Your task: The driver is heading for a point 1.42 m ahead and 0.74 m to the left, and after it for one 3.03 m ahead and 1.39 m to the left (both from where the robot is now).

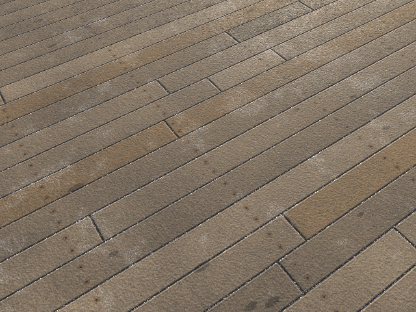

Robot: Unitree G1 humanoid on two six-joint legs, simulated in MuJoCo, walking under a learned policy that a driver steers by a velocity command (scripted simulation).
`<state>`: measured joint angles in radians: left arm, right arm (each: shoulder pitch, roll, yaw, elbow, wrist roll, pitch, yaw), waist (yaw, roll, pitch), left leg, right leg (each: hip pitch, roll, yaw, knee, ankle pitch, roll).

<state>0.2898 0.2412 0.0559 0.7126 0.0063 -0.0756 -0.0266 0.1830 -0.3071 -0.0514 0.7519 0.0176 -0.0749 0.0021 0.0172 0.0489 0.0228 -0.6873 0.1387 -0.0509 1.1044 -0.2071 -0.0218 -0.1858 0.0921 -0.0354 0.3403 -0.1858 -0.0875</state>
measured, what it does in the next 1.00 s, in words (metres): walks ahead, turning left: left foot, then right foot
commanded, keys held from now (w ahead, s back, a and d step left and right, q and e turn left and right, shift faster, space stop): w+q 1.00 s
